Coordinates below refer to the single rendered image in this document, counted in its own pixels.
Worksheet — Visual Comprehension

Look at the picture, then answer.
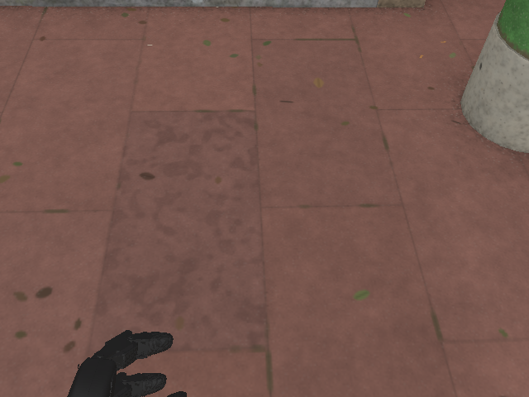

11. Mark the robot left hand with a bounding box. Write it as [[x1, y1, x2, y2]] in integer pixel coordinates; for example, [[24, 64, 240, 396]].
[[67, 330, 187, 397]]

